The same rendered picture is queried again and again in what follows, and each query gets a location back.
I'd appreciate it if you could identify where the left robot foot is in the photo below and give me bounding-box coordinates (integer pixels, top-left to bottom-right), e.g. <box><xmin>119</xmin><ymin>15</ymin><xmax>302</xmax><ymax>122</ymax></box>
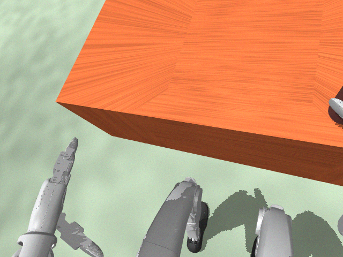
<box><xmin>187</xmin><ymin>201</ymin><xmax>208</xmax><ymax>253</ymax></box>

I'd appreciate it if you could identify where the can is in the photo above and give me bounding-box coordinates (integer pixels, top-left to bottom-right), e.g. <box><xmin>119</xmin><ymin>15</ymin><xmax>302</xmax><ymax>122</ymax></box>
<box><xmin>328</xmin><ymin>86</ymin><xmax>343</xmax><ymax>125</ymax></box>

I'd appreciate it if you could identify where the left robot hand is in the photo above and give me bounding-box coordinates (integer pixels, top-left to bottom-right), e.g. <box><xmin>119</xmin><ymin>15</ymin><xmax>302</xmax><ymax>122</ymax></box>
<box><xmin>27</xmin><ymin>137</ymin><xmax>103</xmax><ymax>257</ymax></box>

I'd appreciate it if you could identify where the left robot arm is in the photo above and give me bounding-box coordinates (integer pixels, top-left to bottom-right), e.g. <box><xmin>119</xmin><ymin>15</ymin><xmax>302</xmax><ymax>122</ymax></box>
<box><xmin>12</xmin><ymin>232</ymin><xmax>57</xmax><ymax>257</ymax></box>

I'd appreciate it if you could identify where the right robot hand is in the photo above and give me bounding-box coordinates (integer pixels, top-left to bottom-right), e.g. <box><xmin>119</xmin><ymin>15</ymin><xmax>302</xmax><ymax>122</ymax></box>
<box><xmin>329</xmin><ymin>98</ymin><xmax>343</xmax><ymax>119</ymax></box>

